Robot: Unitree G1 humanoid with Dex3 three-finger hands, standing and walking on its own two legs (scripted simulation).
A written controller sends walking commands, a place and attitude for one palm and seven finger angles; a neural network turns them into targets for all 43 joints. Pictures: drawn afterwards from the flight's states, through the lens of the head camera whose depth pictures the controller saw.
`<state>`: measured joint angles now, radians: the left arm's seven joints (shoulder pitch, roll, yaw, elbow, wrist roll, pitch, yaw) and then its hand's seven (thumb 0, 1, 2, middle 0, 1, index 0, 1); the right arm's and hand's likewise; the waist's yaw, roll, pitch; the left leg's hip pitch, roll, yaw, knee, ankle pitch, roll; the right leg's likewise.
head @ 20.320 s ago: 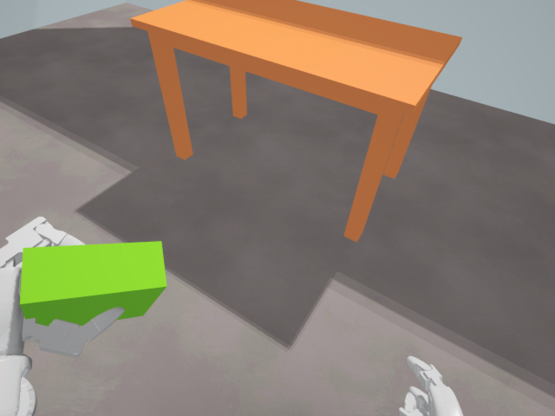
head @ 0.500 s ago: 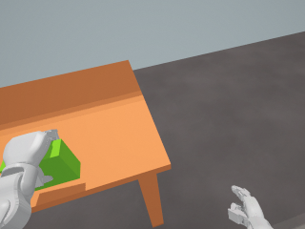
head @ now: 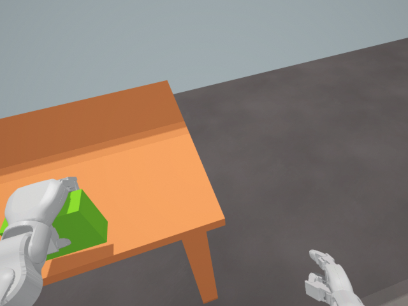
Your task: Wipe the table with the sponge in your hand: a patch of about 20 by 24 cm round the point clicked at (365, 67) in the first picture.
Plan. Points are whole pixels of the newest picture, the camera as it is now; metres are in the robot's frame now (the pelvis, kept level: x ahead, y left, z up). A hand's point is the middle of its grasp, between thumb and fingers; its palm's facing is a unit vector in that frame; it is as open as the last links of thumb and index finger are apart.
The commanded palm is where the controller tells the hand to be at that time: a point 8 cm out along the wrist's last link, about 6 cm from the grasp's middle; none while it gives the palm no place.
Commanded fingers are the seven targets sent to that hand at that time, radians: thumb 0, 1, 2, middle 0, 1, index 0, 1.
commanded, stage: lower the sponge onto the table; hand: left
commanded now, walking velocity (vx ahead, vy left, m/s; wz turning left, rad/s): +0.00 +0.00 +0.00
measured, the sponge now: (65, 231) +0.22 +0.32 +0.05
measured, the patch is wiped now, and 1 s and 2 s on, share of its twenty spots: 0.00 0.00 0.05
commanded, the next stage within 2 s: wipe forward along the first lane in 1.04 s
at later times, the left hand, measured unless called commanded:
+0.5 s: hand (64, 221) +0.23 +0.32 +0.07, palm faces -0.06 -0.07 -1.00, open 9.3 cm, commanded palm +0.20 +0.32 +0.14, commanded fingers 0.00 0.10 1.30 -1.20 -1.60 -1.20 -1.60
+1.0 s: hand (63, 228) +0.22 +0.32 +0.05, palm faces -0.06 -0.06 -1.00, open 9.3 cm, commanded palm +0.20 +0.32 +0.11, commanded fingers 0.00 0.10 1.30 -1.20 -1.60 -1.20 -1.60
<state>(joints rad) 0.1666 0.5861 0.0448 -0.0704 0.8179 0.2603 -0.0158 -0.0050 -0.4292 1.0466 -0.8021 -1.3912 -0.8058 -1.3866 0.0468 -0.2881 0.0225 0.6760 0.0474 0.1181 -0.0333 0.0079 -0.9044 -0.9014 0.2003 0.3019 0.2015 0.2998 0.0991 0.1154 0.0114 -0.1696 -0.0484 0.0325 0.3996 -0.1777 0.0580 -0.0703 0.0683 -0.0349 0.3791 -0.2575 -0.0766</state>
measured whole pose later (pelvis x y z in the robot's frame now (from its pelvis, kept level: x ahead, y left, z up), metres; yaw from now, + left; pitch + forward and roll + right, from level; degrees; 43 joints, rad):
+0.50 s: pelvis +0.00 +0.00 +0.00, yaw +0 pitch -2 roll +0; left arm 0.14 0.56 0.03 0.04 0.84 0.21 0.04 -0.01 -0.43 1.05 -0.80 -1.39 -0.81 -1.39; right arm 0.05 -0.28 0.01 0.69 0.05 0.10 -0.04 0.01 -0.90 -0.90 0.20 0.30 0.20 0.30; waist 0.10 0.11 0.00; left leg -0.20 -0.04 0.03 0.43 -0.19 0.05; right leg -0.10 0.07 -0.04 0.40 -0.27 -0.08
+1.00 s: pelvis +0.01 +0.00 +0.00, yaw +0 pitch -1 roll +0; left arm 0.18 0.53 0.04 0.06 0.86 0.19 0.09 -0.01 -0.43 1.05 -0.80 -1.39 -0.81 -1.39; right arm 0.06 -0.28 -0.01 0.70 0.05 0.10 -0.03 0.01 -0.91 -0.90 0.20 0.30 0.20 0.30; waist 0.10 0.10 -0.02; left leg -0.23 -0.05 0.03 0.46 -0.21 0.06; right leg -0.13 0.07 -0.04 0.43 -0.29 -0.08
